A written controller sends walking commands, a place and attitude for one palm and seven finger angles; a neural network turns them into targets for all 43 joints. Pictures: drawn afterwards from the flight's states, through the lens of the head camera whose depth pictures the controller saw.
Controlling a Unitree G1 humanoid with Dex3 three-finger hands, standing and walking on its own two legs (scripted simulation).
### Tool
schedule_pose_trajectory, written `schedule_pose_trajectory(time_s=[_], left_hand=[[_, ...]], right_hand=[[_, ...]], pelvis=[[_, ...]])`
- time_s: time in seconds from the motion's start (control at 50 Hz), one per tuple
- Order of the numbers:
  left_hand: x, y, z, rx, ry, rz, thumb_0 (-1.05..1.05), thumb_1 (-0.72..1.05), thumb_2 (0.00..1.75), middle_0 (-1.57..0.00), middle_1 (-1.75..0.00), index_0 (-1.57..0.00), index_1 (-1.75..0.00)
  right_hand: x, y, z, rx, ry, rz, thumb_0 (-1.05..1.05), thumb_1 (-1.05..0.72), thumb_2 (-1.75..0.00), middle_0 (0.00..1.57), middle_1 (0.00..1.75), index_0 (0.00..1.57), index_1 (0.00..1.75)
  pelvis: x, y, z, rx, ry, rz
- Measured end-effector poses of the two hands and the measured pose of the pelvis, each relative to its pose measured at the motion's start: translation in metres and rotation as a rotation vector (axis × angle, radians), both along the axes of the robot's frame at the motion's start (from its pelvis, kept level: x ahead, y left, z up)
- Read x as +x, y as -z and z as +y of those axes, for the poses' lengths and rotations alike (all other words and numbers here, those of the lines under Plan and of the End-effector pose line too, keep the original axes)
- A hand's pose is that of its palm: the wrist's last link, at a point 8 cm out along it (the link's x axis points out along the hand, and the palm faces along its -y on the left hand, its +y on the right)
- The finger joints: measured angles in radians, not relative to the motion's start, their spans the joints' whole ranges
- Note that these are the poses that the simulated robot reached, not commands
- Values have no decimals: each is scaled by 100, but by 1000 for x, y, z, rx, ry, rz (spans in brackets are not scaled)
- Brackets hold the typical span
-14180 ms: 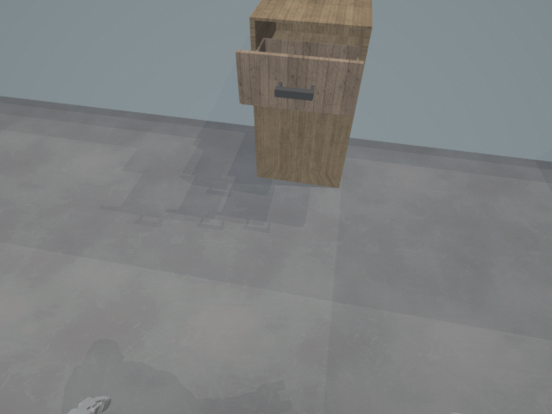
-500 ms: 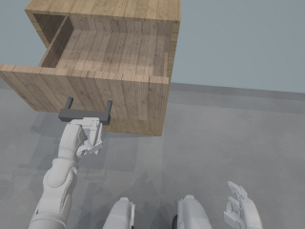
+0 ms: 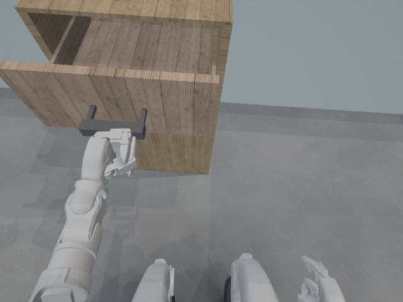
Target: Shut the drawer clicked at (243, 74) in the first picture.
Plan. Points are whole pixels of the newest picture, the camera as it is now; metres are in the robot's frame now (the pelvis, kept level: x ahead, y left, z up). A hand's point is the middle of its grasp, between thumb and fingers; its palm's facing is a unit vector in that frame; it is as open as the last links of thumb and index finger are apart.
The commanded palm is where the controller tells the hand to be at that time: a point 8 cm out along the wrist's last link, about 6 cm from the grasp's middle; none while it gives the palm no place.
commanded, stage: push the drawer shut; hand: left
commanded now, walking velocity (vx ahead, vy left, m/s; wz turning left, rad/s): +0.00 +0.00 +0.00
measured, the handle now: (115, 120) +0.46 +0.18 +0.04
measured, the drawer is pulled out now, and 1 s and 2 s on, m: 0.16 0.03 0.00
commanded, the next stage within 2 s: pull the fist back off the drawer in 1.64 s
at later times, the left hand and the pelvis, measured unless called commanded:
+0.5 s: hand (141, 127) +0.45 +0.13 +0.03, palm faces -0.07 -1.00 -0.06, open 3.3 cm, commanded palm +0.44 +0.18 +0.04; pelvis +0.00 +0.00 +0.00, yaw -1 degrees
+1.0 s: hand (146, 103) +0.51 +0.13 +0.04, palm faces -0.07 -1.00 -0.06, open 3.4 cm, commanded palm +0.49 +0.18 +0.04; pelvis -0.01 +0.00 -0.01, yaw -2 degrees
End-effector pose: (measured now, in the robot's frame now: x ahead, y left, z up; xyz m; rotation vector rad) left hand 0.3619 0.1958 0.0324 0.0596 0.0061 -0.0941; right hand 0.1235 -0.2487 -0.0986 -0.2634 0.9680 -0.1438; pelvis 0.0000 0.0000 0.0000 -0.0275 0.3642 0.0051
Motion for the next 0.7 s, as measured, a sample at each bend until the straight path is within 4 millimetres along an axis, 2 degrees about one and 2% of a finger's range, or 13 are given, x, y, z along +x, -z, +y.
schedule_pose_trajectory(time_s=[0.3,0.7], left_hand=[[45,-4,-6,0,-17,15,3,78,90,-140,-160,-140,-160],[90,-4,-11,6,-27,8,3,79,91,-140,-160,-140,-160]], right_hand=[[-26,5,-5,7,51,81,0,-90,-90,20,30,21,30],[-71,13,-16,-10,96,218,0,-90,-90,20,30,21,30]], pelvis=[[2,-2,-1,4,10,19],[-3,3,-5,6,17,49]])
